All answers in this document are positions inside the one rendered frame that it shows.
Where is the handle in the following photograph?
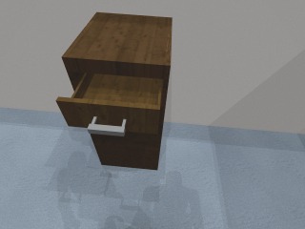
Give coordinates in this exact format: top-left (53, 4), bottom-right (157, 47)
top-left (87, 116), bottom-right (127, 136)

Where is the drawer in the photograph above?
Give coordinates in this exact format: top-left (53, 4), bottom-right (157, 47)
top-left (55, 73), bottom-right (162, 135)

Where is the cabinet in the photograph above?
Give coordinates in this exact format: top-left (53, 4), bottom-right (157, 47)
top-left (62, 12), bottom-right (173, 171)

